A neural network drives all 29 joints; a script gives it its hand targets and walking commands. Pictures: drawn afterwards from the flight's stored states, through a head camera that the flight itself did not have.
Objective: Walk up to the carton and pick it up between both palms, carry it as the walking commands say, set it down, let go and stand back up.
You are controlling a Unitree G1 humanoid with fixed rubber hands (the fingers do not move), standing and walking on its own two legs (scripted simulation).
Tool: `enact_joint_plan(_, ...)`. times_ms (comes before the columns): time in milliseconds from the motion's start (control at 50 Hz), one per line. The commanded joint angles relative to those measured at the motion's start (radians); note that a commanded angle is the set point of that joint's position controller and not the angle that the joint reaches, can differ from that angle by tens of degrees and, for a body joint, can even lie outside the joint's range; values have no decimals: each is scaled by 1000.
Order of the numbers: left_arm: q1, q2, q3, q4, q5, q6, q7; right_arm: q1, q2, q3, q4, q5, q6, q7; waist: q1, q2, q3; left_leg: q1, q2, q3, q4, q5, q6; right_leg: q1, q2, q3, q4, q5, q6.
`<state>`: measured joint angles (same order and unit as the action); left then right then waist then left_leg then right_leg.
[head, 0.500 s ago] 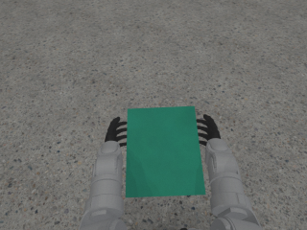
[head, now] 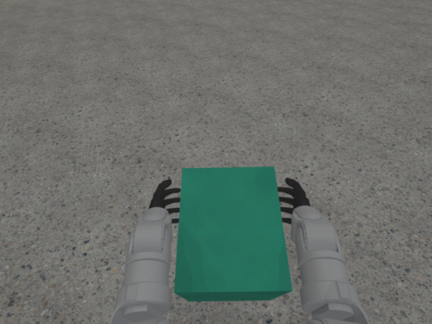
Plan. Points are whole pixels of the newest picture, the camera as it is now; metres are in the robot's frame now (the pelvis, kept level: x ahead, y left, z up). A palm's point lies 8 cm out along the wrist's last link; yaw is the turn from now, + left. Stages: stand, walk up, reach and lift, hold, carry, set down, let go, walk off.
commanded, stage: reach and lift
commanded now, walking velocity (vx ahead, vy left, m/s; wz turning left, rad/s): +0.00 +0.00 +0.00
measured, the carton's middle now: (228, 238) +0.31 +0.00 -0.04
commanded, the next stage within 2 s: hold in 1.08 s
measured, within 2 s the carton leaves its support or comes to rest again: neither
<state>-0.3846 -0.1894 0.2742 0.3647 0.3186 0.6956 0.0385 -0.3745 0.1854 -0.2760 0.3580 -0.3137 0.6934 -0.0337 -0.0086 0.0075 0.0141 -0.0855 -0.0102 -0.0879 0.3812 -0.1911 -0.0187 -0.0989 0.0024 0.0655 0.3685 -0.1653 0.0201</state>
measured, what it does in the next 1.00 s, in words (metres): stands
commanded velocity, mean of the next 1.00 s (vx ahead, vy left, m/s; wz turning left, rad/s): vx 0.00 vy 0.00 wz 0.00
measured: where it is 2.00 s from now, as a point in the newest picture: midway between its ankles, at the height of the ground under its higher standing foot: outside the picture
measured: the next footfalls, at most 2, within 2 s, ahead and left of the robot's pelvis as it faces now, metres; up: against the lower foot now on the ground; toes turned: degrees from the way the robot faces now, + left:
none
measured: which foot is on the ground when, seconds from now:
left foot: down 0.00-1.00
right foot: down 0.00-1.00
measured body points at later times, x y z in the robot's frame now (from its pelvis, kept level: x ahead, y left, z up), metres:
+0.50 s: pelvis -0.01 +0.00 +0.00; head -0.04 +0.00 +0.45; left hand +0.32 +0.14 +0.05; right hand +0.32 -0.14 +0.04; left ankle +0.02 +0.13 -0.74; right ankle +0.03 -0.13 -0.74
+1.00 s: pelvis +0.00 +0.00 +0.00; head -0.05 +0.00 +0.45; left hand +0.31 +0.14 +0.04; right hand +0.31 -0.14 +0.04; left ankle +0.02 +0.13 -0.74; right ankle +0.03 -0.13 -0.74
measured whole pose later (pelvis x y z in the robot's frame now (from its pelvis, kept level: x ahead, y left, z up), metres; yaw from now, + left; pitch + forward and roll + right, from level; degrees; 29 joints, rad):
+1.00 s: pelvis +0.00 +0.00 +0.00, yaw +0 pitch -8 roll +0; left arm -0.31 -0.16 0.20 0.31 0.29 0.76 0.02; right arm -0.31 0.16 -0.21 0.30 -0.29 0.77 -0.03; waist 0.00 0.01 0.00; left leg -0.04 -0.01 -0.09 0.36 -0.19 -0.02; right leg -0.05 0.01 0.07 0.35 -0.17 0.02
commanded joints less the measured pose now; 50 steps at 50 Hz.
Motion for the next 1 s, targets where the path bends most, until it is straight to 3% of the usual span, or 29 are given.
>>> enact_joint_plan(0, -532, -1007, -507, 3, -266, -15, -279, -551, 984, 515, 1, 264, -8, 276, 0, -5, -231, 10, -80, 23, -80, 62, 3, 112, 82, -18, -54, 78, -21)
enact_joint_plan(380, -613, -1000, -480, 36, -258, -21, -280, -644, 997, 485, 29, 261, -19, 272, 13, -1, -287, 7, -80, 33, -61, 60, 2, 108, 90, -12, -35, 62, -17)
enact_joint_plan(760, -471, -994, -542, -62, -288, 6, -280, -486, 1016, 545, -60, 284, 13, 268, 15, -7, -284, 50, -83, 27, -72, 155, 7, 137, 89, -8, -48, 161, -8)
enact_joint_plan(980, -416, -999, -582, -120, -312, 23, -280, -429, 1012, 584, -122, 312, 32, 271, 8, -4, -256, 41, -82, 13, -75, 138, 12, 140, 87, -7, -50, 145, -8)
